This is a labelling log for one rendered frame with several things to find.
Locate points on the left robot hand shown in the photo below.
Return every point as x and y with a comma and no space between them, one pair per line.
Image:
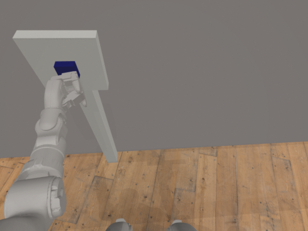
56,96

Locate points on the robot left shin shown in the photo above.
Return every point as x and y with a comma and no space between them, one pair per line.
120,219

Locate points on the button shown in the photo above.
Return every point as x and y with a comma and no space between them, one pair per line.
66,66

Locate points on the robot left forearm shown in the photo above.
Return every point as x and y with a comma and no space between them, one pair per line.
49,151

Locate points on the panel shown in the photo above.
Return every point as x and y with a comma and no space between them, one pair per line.
42,48

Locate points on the robot left upper arm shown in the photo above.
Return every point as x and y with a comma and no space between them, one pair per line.
33,204

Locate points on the robot left thigh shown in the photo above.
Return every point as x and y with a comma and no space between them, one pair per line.
119,226

